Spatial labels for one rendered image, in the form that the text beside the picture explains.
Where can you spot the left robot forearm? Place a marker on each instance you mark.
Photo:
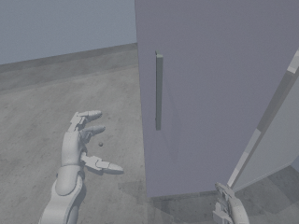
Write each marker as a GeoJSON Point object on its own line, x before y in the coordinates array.
{"type": "Point", "coordinates": [66, 195]}

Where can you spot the handle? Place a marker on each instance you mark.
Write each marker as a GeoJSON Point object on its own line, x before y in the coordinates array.
{"type": "Point", "coordinates": [159, 88]}

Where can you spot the right robot hand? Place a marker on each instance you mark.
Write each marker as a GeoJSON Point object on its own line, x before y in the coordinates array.
{"type": "Point", "coordinates": [233, 210]}

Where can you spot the fridge door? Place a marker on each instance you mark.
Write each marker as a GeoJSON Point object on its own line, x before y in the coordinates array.
{"type": "Point", "coordinates": [222, 63]}

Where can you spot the left robot hand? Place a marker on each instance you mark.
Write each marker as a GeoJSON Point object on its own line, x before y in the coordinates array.
{"type": "Point", "coordinates": [74, 141]}

